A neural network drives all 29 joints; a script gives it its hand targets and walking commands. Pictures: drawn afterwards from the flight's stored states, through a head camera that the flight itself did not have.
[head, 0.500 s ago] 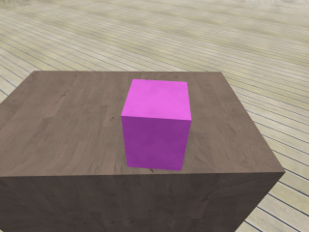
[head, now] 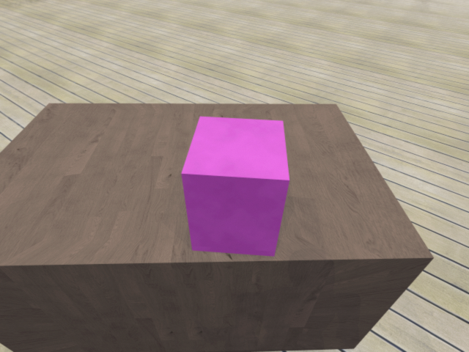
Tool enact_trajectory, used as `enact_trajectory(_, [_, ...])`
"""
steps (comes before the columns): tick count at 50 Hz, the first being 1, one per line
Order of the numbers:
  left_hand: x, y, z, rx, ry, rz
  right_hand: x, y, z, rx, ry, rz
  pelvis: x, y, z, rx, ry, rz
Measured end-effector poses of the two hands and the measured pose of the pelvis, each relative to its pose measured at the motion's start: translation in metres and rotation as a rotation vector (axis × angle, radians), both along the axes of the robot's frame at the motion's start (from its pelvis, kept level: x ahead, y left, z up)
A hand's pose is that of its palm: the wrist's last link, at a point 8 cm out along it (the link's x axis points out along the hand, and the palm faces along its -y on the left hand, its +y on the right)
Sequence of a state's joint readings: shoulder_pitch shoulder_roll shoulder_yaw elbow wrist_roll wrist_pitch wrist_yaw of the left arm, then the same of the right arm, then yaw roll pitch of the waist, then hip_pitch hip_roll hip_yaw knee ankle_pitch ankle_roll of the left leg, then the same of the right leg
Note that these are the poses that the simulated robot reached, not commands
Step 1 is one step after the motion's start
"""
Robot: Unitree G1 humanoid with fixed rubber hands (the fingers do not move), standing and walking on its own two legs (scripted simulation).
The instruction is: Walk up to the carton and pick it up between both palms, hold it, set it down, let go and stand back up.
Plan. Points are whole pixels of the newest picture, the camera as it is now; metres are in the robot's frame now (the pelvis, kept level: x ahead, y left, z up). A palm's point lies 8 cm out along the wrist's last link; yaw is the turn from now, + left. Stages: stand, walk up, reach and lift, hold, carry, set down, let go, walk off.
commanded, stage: stand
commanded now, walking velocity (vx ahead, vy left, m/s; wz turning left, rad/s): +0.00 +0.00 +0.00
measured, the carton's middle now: (237, 186) +0.50 -0.01 +0.01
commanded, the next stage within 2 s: none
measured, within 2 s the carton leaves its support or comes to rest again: neither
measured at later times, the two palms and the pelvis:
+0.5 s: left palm out of the picture +0.10 +0.23 -0.12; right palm out of the picture +0.03 -0.27 -0.12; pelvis +0.00 +0.00 +0.00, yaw +0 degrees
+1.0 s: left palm out of the picture +0.10 +0.23 -0.12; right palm out of the picture +0.04 -0.27 -0.12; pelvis +0.00 +0.00 +0.00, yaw +0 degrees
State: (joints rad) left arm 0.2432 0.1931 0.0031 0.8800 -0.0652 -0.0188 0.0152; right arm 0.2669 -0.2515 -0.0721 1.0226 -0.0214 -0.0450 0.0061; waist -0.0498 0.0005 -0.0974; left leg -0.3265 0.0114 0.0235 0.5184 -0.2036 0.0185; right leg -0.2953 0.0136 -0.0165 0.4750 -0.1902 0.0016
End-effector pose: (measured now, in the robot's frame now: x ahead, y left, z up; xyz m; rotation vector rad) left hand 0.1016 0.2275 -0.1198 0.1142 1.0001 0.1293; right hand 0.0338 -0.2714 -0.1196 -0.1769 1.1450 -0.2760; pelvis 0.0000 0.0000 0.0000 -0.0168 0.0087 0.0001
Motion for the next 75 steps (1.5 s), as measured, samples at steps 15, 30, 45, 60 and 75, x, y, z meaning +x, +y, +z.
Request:
enact_trajectory(15, [-0.002, 0.001, -0.001, 0.002, 0.018, -0.001, -0.002, -0.002, 0.0, -0.003, 0.017, 0.001, 0.0, 0.0, 0.0, 0.0, 0.001, 0.0])
enact_trajectory(30, [-0.004, 0.001, -0.002, 0.004, 0.033, -0.002, 0.002, -0.002, 0.0, -0.003, 0.02, 0.004, 0.001, 0.0, 0.0, 0.001, 0.001, 0.0])
enact_trajectory(45, [-0.004, 0.0, -0.002, 0.005, 0.038, -0.002, 0.01, -0.003, 0.0, -0.003, 0.01, 0.009, 0.002, -0.001, 0.0, 0.002, 0.004, 0.0])
enact_trajectory(60, [-0.005, 0.0, -0.003, 0.007, 0.047, -0.002, 0.012, -0.003, 0.0, -0.002, 0.014, 0.011, 0.003, -0.002, 0.0, 0.002, 0.004, 0.0])
enact_trajectory(75, [-0.004, 0.001, -0.003, 0.008, 0.052, -0.002, 0.013, -0.004, 0.0, -0.002, 0.018, 0.011, 0.004, -0.002, 0.001, 0.002, 0.006, 0.001])
